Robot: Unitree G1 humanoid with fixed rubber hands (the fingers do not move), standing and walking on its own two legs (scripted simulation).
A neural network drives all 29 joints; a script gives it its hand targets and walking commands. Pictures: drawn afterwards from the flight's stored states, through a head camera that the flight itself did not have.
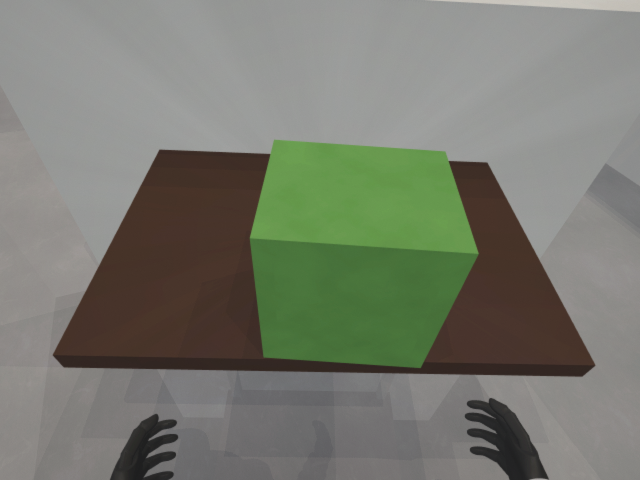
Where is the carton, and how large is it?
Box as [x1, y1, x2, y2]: [250, 140, 478, 367]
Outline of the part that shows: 274,140 250,235 263,356 420,367 478,253 445,152 431,150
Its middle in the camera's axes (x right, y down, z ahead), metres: +0.04 +0.03 +0.55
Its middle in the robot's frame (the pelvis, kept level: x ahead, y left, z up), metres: +0.40 -0.01 +0.06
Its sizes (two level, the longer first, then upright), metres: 0.235 0.189 0.255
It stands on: a table, 0.72 m high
